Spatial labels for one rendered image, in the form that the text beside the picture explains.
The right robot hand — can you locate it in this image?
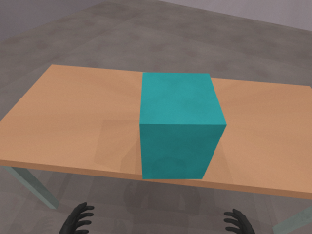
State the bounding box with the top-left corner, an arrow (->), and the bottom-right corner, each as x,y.
224,209 -> 255,234

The carton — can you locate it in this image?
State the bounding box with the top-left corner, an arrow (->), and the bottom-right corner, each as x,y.
139,72 -> 227,179

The left robot hand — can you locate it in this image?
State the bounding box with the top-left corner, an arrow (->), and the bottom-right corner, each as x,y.
59,202 -> 94,234

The table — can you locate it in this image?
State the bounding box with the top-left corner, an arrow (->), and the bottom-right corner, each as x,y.
0,64 -> 312,234

